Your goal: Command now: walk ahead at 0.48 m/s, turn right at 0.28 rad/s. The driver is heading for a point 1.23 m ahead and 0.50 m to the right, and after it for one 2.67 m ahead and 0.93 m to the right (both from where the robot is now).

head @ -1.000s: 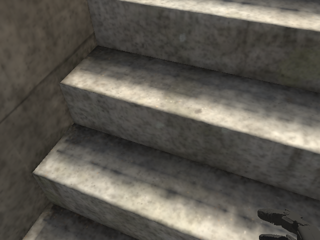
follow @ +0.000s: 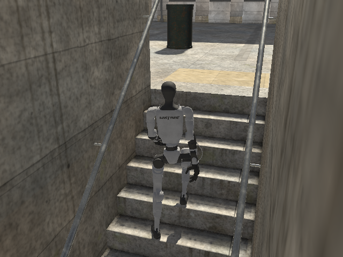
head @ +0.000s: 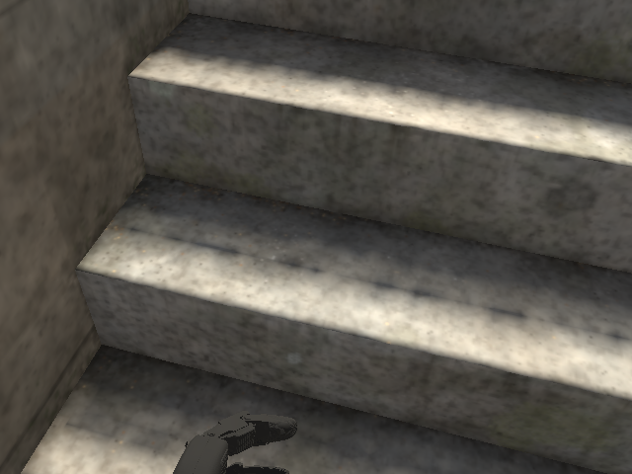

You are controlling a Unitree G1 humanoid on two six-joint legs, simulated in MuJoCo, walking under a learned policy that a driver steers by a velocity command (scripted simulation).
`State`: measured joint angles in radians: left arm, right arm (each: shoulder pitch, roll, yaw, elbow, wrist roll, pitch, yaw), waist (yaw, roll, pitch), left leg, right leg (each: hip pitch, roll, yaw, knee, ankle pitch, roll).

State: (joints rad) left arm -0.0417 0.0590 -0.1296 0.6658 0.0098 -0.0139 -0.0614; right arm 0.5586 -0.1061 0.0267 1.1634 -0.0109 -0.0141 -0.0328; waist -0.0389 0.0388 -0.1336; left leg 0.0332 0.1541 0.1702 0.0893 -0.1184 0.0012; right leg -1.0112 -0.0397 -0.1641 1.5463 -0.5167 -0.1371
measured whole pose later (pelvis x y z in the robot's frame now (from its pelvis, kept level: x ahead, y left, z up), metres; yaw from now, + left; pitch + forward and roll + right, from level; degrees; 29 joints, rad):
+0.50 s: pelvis +0.23 -0.02 +0.19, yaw -16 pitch +8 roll +4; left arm 0.56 0.03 -0.03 1.07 0.00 -0.03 0.04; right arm -0.13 0.00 0.17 0.59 -0.03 -0.11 0.03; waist 0.10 0.00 -0.04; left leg -1.12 0.06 0.15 1.42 -0.46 0.09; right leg -0.09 -0.02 0.21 0.25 -0.19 -0.06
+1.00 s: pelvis +0.44 -0.15 +0.37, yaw -31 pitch +3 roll -3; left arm -0.06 0.00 -0.14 0.54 -0.05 0.02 -0.03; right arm 0.51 -0.11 0.01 1.04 0.00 -0.04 -0.03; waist -0.10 0.03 0.00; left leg 0.08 0.22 0.31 0.17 -0.23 -0.08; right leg -1.27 -0.16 -0.11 1.69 -0.25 -0.10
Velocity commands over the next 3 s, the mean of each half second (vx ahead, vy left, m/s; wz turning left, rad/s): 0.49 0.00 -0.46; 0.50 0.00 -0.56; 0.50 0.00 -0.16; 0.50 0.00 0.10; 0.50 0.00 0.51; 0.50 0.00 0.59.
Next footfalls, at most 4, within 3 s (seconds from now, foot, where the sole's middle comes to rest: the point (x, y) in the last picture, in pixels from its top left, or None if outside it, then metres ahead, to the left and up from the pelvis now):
0.02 right None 0.12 -0.11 -0.61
0.50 left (283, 461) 0.45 0.05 -0.41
1.04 right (574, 323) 0.56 -0.38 -0.22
1.66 left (561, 100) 0.85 -0.38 -0.02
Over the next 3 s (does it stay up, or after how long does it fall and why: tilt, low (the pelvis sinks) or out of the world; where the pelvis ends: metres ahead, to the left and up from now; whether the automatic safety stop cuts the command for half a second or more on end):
stays up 1.08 -0.53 0.96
